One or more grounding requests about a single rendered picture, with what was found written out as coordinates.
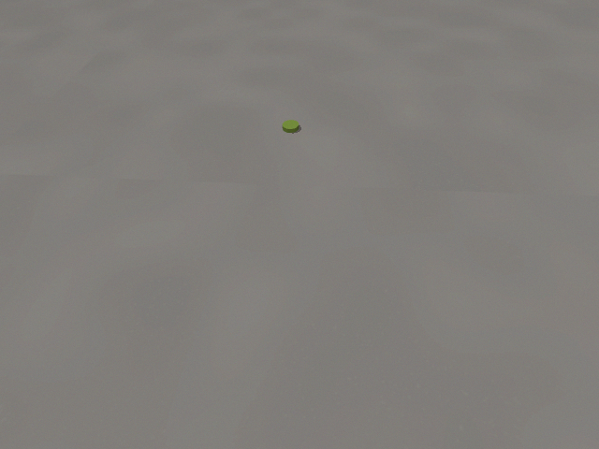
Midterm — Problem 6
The tin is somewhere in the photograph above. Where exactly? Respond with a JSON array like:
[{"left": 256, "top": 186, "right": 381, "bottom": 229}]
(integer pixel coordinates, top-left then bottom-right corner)
[{"left": 283, "top": 120, "right": 299, "bottom": 133}]

